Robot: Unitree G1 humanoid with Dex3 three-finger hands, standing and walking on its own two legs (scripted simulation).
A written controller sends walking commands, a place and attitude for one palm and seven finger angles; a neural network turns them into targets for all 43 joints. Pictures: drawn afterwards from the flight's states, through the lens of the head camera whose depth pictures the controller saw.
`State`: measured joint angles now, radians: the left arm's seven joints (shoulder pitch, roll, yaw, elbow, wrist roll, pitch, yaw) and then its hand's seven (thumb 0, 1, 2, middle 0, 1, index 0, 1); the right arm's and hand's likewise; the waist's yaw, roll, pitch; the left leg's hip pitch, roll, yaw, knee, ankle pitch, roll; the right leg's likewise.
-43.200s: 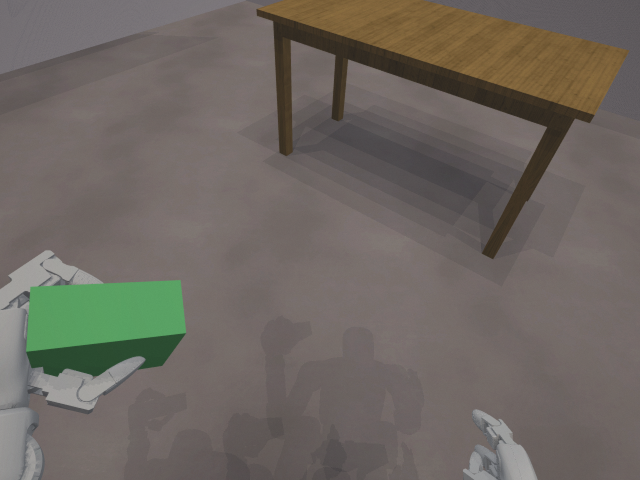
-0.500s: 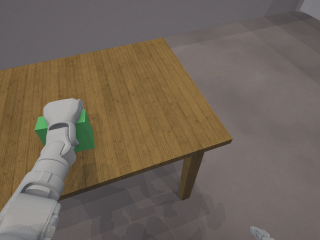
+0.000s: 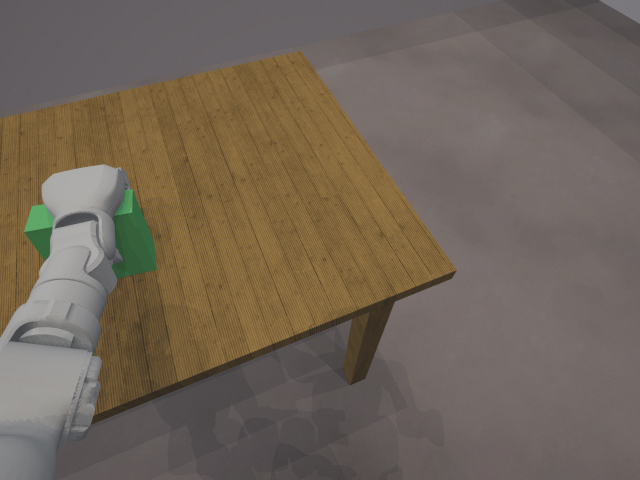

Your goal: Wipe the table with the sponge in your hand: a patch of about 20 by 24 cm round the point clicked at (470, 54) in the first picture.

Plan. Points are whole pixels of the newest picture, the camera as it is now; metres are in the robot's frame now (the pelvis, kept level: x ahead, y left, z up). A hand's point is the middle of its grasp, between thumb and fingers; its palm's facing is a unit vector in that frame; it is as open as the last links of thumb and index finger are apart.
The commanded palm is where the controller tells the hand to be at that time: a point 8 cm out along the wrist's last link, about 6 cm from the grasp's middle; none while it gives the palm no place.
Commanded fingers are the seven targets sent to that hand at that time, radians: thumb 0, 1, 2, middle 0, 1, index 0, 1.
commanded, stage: wipe forward along the middle lane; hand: left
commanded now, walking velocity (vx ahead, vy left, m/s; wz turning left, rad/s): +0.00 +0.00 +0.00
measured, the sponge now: (103, 249) +0.42 +0.31 +0.00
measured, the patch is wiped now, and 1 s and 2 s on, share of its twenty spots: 0.95 1.00 1.00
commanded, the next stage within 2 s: slide back across to the first lane in 0.18 s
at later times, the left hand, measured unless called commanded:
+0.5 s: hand (91, 210) +0.46 +0.32 +0.04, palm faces -0.11 -0.01 -0.99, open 9.6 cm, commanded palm +0.43 +0.33 +0.08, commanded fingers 0.00 0.10 1.30 -1.20 -1.60 -1.20 -1.60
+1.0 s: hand (43, 229) +0.43 +0.37 +0.04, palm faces -0.12 -0.01 -0.99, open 9.7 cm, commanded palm +0.40 +0.37 +0.08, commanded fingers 0.00 0.10 1.30 -1.20 -1.60 -1.20 -1.60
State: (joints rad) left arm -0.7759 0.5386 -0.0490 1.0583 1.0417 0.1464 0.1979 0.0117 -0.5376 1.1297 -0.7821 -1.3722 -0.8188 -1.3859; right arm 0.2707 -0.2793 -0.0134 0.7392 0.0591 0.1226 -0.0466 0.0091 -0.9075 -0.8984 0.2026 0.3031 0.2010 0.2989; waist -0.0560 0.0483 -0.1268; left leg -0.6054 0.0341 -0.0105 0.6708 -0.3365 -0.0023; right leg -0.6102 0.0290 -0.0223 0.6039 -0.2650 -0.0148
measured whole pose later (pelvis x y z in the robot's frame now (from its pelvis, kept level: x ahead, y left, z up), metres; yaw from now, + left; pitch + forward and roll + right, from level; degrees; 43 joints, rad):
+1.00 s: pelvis +0.02 +0.02 +0.00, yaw +0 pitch +14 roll -2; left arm -0.64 0.63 0.08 0.96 1.07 0.02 0.18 -0.01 -0.51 1.12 -0.74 -1.42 -0.78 -1.44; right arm 0.25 -0.28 -0.03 0.71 0.06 0.15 -0.02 0.01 -0.91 -0.90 0.20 0.30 0.20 0.30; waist -0.03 0.03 -0.12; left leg -0.54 0.02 0.00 0.65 -0.36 0.03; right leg -0.52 0.01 -0.01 0.55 -0.27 0.01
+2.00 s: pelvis +0.02 +0.03 +0.01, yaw +1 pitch +9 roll -2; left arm -0.27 0.50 -0.02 0.50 0.98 0.21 0.19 -0.01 -0.48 1.12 -0.70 -1.46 -0.74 -1.49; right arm 0.18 -0.27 0.00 0.65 0.07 0.14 -0.02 0.01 -0.91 -0.90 0.20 0.30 0.20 0.30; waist 0.04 0.06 -0.11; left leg -0.43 0.00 -0.01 0.63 -0.37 0.03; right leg -0.42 0.00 -0.02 0.55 -0.29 0.01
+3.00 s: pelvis +0.02 +0.01 +0.01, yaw +1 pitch +4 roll -1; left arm 0.06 0.46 -0.05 0.14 0.96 0.27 0.16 0.01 -0.48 1.11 -0.72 -1.44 -0.76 -1.46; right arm 0.12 -0.26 0.01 0.64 0.06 0.10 -0.04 0.01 -0.91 -0.90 0.20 0.30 0.20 0.30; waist 0.08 0.07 -0.06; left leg -0.30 0.00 -0.01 0.57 -0.34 0.01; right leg -0.31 0.00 -0.02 0.52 -0.29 0.00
